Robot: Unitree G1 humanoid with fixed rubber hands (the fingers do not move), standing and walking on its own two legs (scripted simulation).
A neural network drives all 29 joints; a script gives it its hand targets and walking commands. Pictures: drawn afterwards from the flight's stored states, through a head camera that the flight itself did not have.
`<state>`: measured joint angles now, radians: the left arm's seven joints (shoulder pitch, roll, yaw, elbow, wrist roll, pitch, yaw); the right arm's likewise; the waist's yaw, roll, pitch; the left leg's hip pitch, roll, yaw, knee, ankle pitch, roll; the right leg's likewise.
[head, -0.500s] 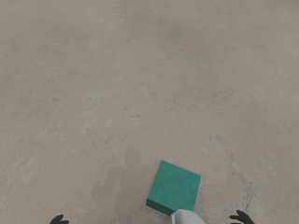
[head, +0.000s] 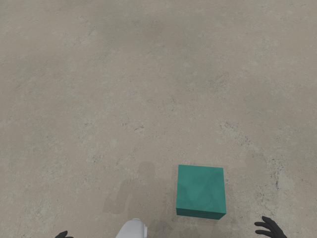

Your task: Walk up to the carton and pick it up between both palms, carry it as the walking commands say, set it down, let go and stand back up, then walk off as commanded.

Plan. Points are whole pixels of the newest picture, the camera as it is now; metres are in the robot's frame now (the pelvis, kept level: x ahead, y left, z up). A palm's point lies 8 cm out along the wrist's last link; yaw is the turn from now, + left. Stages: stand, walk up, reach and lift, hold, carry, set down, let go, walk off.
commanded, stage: walk off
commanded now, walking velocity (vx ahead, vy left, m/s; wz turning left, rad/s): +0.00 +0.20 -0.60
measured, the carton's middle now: (198, 192) +0.38 -0.11 -0.67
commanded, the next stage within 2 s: stand in 1.26 s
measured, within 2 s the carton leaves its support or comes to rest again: neither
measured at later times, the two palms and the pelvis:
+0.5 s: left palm (68, 195) +0.23 +0.33 -0.12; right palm out of the picture -0.01 -0.13 -0.14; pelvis +0.01 +0.13 -0.02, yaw -19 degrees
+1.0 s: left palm (36, 170) +0.30 +0.47 -0.13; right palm out of the picture +0.04 -0.03 -0.11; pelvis +0.07 +0.26 -0.02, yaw -36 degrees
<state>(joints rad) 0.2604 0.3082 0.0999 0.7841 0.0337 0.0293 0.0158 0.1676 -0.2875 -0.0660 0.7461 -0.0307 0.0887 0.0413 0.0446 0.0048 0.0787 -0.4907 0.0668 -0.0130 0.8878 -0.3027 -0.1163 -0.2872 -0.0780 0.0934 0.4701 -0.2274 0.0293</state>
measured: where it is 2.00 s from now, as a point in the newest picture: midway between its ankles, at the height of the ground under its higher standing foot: (117, 236)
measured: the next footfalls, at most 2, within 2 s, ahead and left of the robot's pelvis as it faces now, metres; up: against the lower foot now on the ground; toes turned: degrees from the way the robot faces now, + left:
left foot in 0.12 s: +0.06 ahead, +0.20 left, +0.00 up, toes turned -2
right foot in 0.52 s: +0.00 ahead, +0.05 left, +0.00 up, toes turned -26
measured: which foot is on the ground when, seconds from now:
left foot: up 0.00-0.10, down 0.12-0.52, up 0.54-0.92, down 0.94-1.00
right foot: down 0.00-0.12, up 0.14-0.50, down 0.52-0.94, up 0.96-1.00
